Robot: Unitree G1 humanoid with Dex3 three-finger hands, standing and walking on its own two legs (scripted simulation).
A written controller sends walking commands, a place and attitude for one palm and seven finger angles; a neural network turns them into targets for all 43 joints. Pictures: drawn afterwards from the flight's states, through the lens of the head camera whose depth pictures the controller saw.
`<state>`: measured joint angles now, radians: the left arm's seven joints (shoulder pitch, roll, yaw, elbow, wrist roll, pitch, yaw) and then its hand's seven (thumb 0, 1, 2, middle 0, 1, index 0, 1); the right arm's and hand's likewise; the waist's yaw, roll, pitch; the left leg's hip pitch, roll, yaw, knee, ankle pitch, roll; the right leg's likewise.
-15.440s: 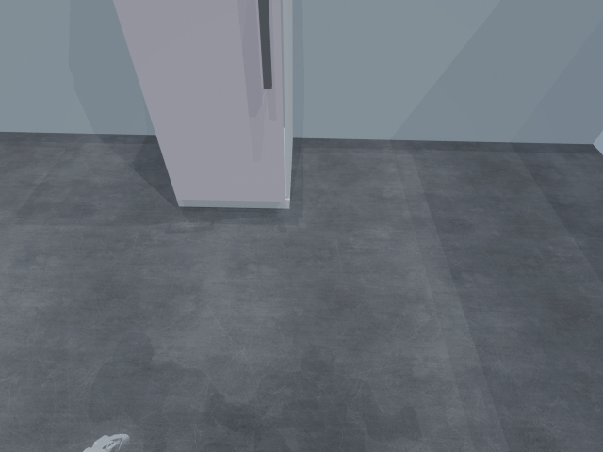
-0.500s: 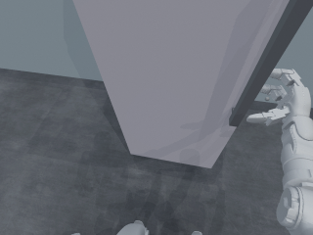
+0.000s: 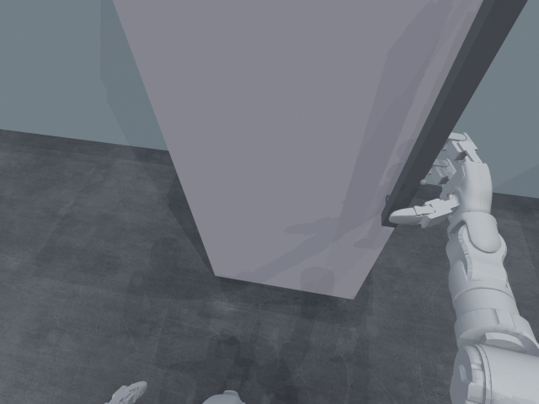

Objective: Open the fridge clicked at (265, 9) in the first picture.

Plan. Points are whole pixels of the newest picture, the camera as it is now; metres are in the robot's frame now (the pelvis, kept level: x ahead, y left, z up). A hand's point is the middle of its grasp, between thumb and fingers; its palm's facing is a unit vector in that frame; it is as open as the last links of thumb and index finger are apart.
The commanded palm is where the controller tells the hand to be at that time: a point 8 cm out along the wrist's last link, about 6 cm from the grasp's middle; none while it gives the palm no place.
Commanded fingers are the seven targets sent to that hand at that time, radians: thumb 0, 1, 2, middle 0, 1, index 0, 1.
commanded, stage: slide the fingers in behind the handle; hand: right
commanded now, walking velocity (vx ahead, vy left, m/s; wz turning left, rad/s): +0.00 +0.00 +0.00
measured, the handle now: (433, 121) +0.49 -0.17 +0.16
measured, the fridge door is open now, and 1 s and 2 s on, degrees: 0 0 0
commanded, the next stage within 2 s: grip the handle and tug to test in 1.06 s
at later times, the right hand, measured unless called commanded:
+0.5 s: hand (402, 177) +0.45 -0.14 +0.09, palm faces +0.06 +1.00 +0.01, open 14.0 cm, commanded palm +0.41 -0.20 +0.09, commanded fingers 0.00 0.50 -0.30 0.30 1.20 0.30 1.20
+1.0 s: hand (408, 183) +0.44 -0.15 +0.09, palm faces +0.06 +1.00 +0.01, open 14.0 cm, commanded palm +0.41 -0.20 +0.09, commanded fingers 0.00 0.50 -0.30 0.30 1.20 0.30 1.20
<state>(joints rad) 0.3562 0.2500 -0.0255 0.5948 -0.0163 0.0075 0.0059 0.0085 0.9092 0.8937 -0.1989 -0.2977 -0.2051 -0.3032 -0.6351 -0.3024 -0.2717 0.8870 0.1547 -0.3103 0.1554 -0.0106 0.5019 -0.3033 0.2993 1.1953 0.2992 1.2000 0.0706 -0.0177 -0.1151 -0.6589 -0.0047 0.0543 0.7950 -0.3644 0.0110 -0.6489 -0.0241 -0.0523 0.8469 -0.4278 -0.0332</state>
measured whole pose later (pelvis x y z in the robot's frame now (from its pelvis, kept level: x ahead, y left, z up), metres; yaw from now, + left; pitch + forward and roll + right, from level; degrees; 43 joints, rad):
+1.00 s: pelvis +0.00 +0.02 +0.00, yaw +0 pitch +13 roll +1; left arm 0.36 0.26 -0.01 0.61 -0.01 0.01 0.01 0.01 0.91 0.89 -0.20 -0.30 -0.20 -0.30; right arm -0.64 -0.29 -0.27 0.91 0.15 -0.34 0.13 -0.01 0.50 -0.30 0.30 1.20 0.30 1.20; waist 0.07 -0.02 -0.10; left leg -0.64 -0.02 0.06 0.78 -0.36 0.03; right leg -0.63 -0.03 -0.04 0.82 -0.41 -0.01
